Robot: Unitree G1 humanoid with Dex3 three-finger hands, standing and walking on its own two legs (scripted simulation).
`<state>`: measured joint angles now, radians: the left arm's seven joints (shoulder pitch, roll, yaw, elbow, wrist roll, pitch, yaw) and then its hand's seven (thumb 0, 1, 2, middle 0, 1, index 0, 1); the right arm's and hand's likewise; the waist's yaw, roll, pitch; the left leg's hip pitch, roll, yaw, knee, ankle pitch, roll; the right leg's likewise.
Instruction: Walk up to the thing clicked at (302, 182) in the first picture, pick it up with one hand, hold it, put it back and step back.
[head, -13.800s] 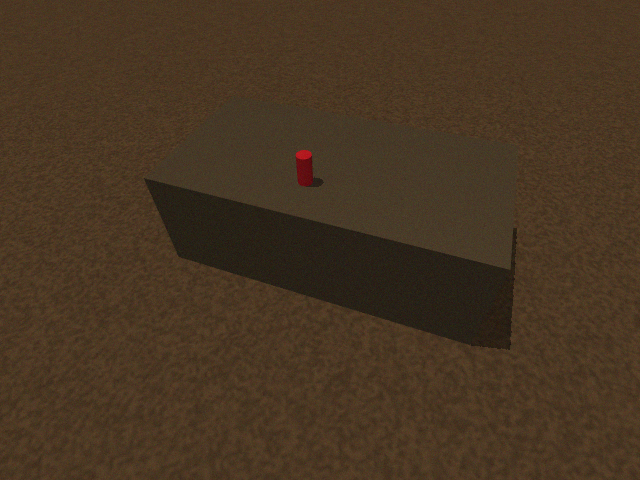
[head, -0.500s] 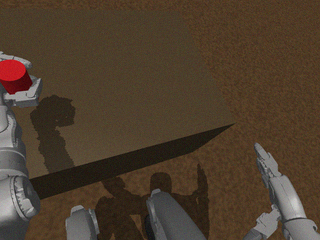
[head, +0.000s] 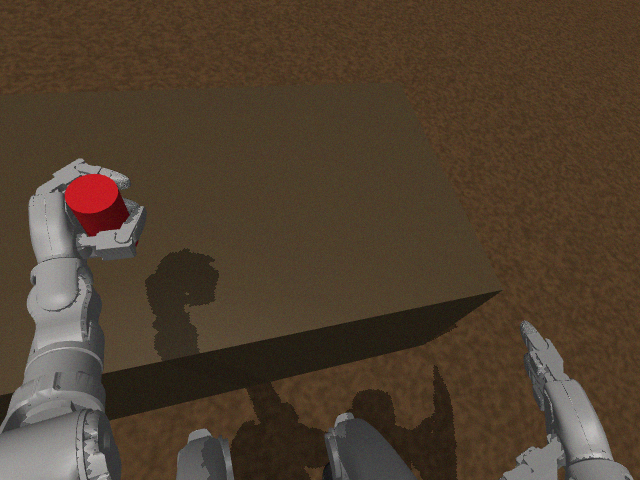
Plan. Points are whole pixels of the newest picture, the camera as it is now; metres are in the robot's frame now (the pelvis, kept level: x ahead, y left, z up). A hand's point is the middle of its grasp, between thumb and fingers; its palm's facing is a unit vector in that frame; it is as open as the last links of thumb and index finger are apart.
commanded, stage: lift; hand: left
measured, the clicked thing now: (106, 219) +0.48 +0.20 +0.01
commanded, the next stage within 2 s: hold in 0.94 s
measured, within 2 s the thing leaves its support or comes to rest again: neither
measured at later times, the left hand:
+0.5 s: hand (103, 245) +0.40 +0.17 +0.08, palm faces +0.13 -0.99 -0.01, open 6.9 cm
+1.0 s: hand (99, 252) +0.37 +0.17 +0.11, palm faces +0.12 -0.99 -0.01, open 6.9 cm
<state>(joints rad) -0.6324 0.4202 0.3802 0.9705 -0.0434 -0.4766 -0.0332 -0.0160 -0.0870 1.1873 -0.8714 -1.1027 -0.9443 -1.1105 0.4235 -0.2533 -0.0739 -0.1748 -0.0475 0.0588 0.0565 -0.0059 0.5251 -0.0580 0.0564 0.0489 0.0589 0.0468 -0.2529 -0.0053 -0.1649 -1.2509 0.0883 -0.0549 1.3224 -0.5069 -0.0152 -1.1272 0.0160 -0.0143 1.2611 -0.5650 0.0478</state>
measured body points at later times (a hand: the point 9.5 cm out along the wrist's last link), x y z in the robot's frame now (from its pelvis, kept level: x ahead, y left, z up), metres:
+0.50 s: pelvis +0.01 -0.01 +0.05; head +0.08 +0.02 +0.49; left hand +0.38 +0.23 +0.09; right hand +0.17 -0.26 +0.05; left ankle +0.05 +0.12 -0.61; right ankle +0.02 -0.15 -0.61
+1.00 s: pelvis +0.02 -0.01 +0.06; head +0.08 +0.00 +0.51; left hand +0.36 +0.22 +0.11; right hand +0.19 -0.27 +0.05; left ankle +0.05 +0.12 -0.61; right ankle +0.02 -0.15 -0.61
